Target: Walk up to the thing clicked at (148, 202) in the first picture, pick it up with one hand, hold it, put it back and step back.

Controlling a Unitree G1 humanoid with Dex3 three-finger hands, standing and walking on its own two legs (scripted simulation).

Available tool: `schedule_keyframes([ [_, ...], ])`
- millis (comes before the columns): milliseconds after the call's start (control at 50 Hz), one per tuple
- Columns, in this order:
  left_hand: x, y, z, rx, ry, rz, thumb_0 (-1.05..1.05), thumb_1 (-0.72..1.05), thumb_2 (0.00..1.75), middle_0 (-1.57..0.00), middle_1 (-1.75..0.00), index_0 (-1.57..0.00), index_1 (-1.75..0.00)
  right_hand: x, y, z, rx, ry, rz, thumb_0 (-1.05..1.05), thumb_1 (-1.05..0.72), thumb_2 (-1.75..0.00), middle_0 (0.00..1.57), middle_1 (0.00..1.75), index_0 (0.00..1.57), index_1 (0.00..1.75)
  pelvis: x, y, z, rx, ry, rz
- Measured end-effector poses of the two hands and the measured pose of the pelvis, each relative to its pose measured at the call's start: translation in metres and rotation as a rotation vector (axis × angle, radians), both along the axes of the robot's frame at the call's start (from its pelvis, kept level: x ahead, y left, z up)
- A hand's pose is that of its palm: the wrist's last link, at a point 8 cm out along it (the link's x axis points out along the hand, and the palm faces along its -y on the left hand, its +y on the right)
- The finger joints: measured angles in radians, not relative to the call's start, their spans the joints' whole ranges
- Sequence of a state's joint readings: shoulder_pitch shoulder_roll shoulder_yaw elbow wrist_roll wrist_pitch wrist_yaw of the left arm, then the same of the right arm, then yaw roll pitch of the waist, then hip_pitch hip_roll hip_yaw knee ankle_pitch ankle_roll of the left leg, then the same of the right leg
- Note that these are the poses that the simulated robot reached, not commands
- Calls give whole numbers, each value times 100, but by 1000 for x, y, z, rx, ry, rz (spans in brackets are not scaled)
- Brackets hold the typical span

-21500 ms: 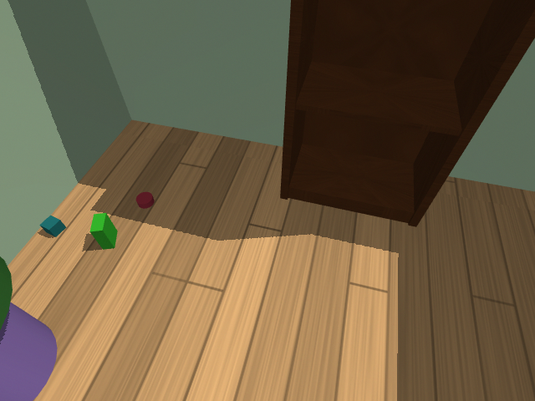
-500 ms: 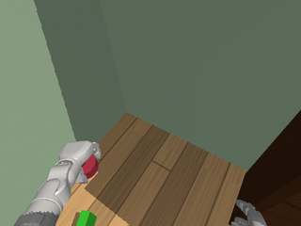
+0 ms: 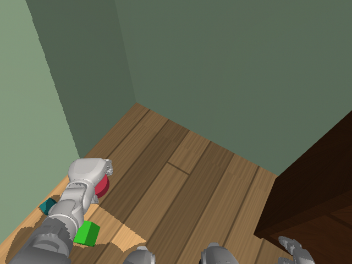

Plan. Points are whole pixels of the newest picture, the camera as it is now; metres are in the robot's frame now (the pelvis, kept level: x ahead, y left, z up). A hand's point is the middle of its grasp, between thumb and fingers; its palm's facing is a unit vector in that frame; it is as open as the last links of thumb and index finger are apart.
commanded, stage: crouch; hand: left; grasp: from above
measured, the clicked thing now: (94, 183) +0.33 +0.23 -0.13
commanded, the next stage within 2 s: lower in 1.54 s
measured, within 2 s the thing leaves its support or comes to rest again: neither
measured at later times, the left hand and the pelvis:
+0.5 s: hand (113, 193) +0.37 +0.23 -0.35, palm faces -0.44 +0.01 -0.90, open 9.2 cm; pelvis -0.06 +0.01 -0.21, yaw -1 degrees
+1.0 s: hand (118, 195) +0.41 +0.25 -0.48, palm faces -0.44 -0.02 -0.90, open 9.2 cm; pelvis -0.06 +0.00 -0.32, yaw -3 degrees
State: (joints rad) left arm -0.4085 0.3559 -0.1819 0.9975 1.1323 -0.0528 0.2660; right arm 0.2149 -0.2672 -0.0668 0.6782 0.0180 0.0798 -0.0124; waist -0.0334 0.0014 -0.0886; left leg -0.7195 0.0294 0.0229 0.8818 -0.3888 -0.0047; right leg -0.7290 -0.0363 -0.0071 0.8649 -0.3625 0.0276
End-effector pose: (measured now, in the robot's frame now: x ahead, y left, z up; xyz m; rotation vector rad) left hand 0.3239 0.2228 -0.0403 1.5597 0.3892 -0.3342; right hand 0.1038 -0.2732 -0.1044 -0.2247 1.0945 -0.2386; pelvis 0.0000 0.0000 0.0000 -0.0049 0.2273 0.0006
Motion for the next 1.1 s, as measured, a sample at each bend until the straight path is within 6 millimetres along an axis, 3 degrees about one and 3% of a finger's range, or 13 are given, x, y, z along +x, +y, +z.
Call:
schedule_keyframes([
  [160,24,2,-83,35,-36,-9,-1,7,43,-65,-57,-77,-56,-55,-12,-72,-61,119,-39,0,-90,-90,20,30,20,29,-22,3,-71,-17,173,2],
  [320,44,3,-162,33,-40,23,-1,8,42,-65,-56,-78,-55,-106,-3,-150,-60,216,-74,0,-90,-90,20,30,20,29,-42,7,-142,-29,291,2],
  [440,50,5,-221,18,-6,23,-1,8,43,-65,-56,-77,-56,-124,7,-199,-37,251,-56,0,-90,-90,20,30,20,29,-54,7,-189,-37,351,5],
  [560,60,9,-276,-1,-12,2,-1,7,44,-65,-56,-77,-56,-127,9,-240,-39,272,-15,0,-89,-90,20,30,20,29,-60,6,-233,-51,396,6],
  [760,73,16,-344,-13,-4,33,-1,6,45,-65,-56,-78,-56,-116,2,-281,-52,291,47,0,-90,-90,20,30,20,29,-59,6,-280,-67,433,9],
  [920,84,20,-374,-17,-10,35,-1,6,45,-66,-55,-79,-55,-117,-3,-303,-49,322,69,0,-90,-90,20,30,20,29,-58,5,-305,-74,435,-1],
  [1100,89,23,-404,-19,6,33,-1,6,45,-65,-55,-78,-56,-133,-4,-325,-39,364,69,0,-91,-90,20,30,20,29,-61,5,-332,-79,423,-8],
])
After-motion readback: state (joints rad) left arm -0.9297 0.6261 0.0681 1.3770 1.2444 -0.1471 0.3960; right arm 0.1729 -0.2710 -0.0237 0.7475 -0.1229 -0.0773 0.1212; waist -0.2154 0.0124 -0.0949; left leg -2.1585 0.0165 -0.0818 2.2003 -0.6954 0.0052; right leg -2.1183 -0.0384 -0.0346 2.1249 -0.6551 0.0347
